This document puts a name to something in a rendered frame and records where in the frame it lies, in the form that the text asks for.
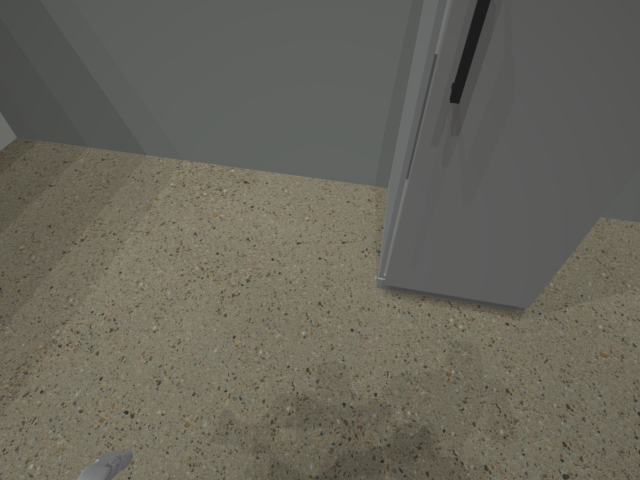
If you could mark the handle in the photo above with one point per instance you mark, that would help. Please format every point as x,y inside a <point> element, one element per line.
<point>469,50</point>

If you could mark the fridge door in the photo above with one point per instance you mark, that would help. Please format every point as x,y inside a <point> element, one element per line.
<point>505,185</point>

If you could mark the left robot hand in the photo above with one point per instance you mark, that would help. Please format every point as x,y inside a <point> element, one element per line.
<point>107,466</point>

